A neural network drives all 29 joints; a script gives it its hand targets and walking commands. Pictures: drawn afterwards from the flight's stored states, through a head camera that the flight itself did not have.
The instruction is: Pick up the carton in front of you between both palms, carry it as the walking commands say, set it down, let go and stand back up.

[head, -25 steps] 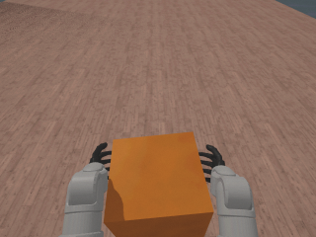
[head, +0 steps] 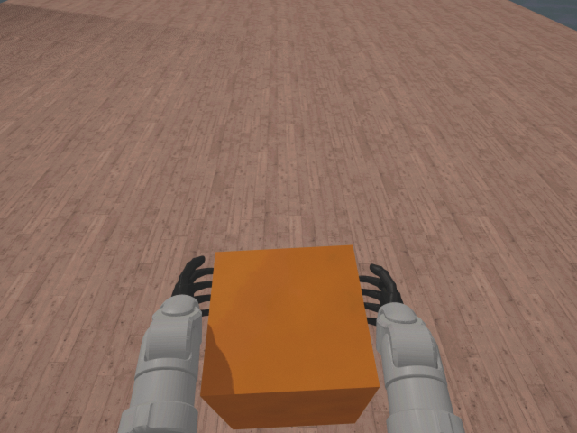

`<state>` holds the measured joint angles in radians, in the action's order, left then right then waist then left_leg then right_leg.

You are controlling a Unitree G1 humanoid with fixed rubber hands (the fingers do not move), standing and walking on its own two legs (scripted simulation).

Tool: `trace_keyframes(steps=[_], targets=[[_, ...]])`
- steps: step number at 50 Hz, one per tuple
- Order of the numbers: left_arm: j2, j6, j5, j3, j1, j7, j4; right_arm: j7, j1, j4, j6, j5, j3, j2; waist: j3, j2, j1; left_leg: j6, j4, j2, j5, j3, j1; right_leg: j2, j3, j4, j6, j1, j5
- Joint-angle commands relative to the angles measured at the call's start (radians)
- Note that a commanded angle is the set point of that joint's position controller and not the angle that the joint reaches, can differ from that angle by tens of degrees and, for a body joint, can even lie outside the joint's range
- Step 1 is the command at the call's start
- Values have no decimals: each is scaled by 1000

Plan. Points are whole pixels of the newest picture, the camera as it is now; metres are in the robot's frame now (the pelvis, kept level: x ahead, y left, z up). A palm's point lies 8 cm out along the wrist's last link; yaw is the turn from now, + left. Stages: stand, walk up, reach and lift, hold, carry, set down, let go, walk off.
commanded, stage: carry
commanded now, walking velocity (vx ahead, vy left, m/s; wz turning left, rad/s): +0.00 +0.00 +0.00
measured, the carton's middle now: (289, 342) +0.30 +0.00 -0.06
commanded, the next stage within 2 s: none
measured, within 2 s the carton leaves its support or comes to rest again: neither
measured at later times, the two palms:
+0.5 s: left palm (176, 313) +0.29 +0.16 +0.04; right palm (386, 320) +0.28 -0.14 +0.04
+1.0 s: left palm (202, 270) +0.36 +0.13 +0.05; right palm (393, 282) +0.35 -0.16 +0.04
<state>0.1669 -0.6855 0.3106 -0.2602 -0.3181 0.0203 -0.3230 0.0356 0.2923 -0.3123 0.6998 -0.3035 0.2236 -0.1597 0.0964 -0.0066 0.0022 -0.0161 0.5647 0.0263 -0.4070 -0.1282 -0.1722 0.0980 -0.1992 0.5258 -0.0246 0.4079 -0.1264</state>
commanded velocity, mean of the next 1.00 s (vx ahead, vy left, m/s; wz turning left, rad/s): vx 0.16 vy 0.00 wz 0.00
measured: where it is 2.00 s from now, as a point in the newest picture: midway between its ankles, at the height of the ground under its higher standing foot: (276, 426)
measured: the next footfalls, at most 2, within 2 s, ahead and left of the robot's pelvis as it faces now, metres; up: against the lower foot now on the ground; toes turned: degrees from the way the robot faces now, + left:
left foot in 1.40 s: +0.41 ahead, +0.12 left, +0.00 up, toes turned +2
right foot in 1.72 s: +0.44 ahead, -0.10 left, +0.00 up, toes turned +11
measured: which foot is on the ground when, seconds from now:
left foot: down 0.00-0.98, up 1.00-1.00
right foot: down 0.00-1.00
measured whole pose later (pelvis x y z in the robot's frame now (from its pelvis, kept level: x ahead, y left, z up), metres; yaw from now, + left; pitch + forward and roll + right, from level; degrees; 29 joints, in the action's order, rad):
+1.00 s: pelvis +0.05 -0.02 +0.00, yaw +0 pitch +2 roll -1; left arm 0.16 -0.71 0.25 -0.22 -0.29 0.04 -0.23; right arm 0.07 0.25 -0.19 0.74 -0.26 0.16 -0.15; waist 0.09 -0.06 -0.01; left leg 0.01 0.53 0.08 -0.43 -0.12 -0.10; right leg 0.04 -0.22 0.48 -0.03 0.33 -0.16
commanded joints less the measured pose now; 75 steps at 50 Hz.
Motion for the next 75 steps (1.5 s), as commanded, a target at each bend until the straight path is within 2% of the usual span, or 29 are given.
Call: trace_keyframes(steps=[1,5,9,35,37,39,40,42,44,46,48,49,50,51,52,53,54,55,57,60,65,67,69,70,71,72,73,74,75], targets=[[931,65,-261,521,-475,-265,17,-259,568,88,-86,280,-528,-960,263,12,0,-19,-125,108,171,96,-95,86,123,-44,-3,-255,114],[932,28,-298,579,-431,-260,77,-252,521,149,-47,315,-589,-963,287,13,-1,-17,-104,109,227,94,-78,91,120,-34,-4,-255,165],[907,-5,-296,577,-396,-253,93,-246,478,159,-12,312,-583,-934,281,9,-1,-16,-98,110,250,93,-80,90,116,-27,-3,-245,182],[922,-6,-315,604,-414,-253,119,-252,502,182,-13,329,-598,-939,256,1,-1,-25,-105,115,271,100,-91,83,104,-31,5,-235,160],[922,-4,-320,609,-417,-254,120,-252,506,185,-14,328,-601,-941,233,-28,0,-35,-202,137,58,125,-85,65,74,-47,20,-210,-70],[920,0,-327,621,-450,-256,131,-250,516,194,-15,329,-604,-943,147,-81,-11,-90,-356,193,-275,244,-80,-3,7,39,41,-90,-277],[913,5,-326,622,-472,-257,138,-248,528,203,-18,329,-608,-945,83,-108,-19,-115,-422,241,-338,317,-63,-25,-6,107,47,-3,-279],[910,9,-329,623,-504,-257,154,-244,542,221,-27,328,-613,-942,32,-139,-26,-150,-455,305,-218,368,49,7,44,169,40,151,-236],[914,11,-343,632,-504,-255,162,-237,547,240,-32,336,-627,-938,70,-115,-30,-155,-401,292,79,307,210,-3,45,127,34,203,-229],[909,9,-347,629,-465,-254,150,-231,534,248,-30,342,-638,-932,148,-105,-28,-133,-304,252,295,213,285,-49,3,30,31,115,-209],[913,4,-334,613,-416,-255,125,-229,499,234,-23,333,-636,-928,234,-69,-8,-60,-130,175,384,57,144,-91,-42,-177,18,-252,-84],[915,0,-321,598,-386,-255,108,-230,484,222,-18,331,-629,-924,309,1,9,-11,29,130,374,-14,-41,10,95,-206,-18,-526,-109],[902,-3,-300,569,-333,-253,82,-235,488,223,-7,330,-631,-927,342,232,24,31,251,43,145,-51,-288,231,467,-271,-121,-673,-112],[902,-2,-289,557,-307,-253,71,-240,488,215,-4,330,-637,-929,305,290,29,21,366,-14,-142,6,-489,326,630,-306,-194,-751,3],[906,1,-286,560,-312,-252,92,-243,490,209,-10,331,-638,-937,293,184,21,1,464,29,-176,83,-526,357,612,-296,-206,-721,55],[913,4,-296,579,-315,-251,114,-247,480,208,-18,339,-645,-945,286,93,18,-6,482,58,-146,105,-534,340,545,-288,-186,-681,57],[916,8,-313,603,-327,-250,150,-248,475,215,-25,351,-657,-954,271,39,16,-7,446,83,-77,113,-536,317,481,-305,-155,-640,-2],[919,13,-334,632,-359,-249,188,-247,477,230,-31,361,-670,-957,256,50,15,2,378,98,-10,101,-516,283,404,-341,-124,-603,-46],[920,19,-370,687,-413,-246,250,-239,502,293,-35,383,-710,-959,246,103,15,24,301,85,90,55,-477,229,294,-379,-108,-555,-44],[897,6,-386,719,-408,-240,288,-224,486,343,-21,386,-732,-930,231,112,11,37,180,81,185,23,-465,202,219,-389,-112,-532,-43],[842,-16,-325,648,-298,-225,222,-217,411,306,0,343,-673,-872,174,167,15,26,-10,53,304,-37,-373,171,115,-357,-82,-477,43],[839,-13,-298,618,-282,-221,199,-221,420,286,-6,336,-650,-868,153,175,19,22,-79,35,339,-66,-302,157,74,-284,-51,-465,151],[853,-13,-292,614,-299,-220,200,-227,425,261,-11,343,-642,-879,190,114,3,11,-181,-16,384,-135,-82,103,-12,-82,1,-397,263],[858,-15,-289,614,-298,-219,195,-232,431,245,-12,345,-638,-885,241,76,-7,0,-168,18,422,-103,115,81,-36,50,39,-279,263],[854,-19,-290,613,-304,-221,197,-234,409,221,-11,338,-624,-879,307,-89,-24,-27,-187,221,638,143,259,34,-39,285,88,-155,-23],[868,-23,-295,622,-298,-222,154,-238,398,187,-18,317,-589,-876,371,-304,-21,-169,-198,394,777,419,489,-73,36,465,101,117,-372],[879,-16,-292,638,-273,-227,161,-241,364,189,-29,326,-585,-888,376,-270,-19,-204,-225,410,862,434,467,-51,115,569,78,174,-455],[908,-3,-299,651,-278,-235,156,-243,364,204,-45,328,-588,-908,379,-219,-20,-195,-221,392,952,359,428,-36,155,581,55,165,-457],[933,13,-311,666,-283,-243,152,-242,370,220,-60,330,-598,-921,389,-147,-21,-171,-212,370,950,282,403,-10,173,528,43,150,-446]])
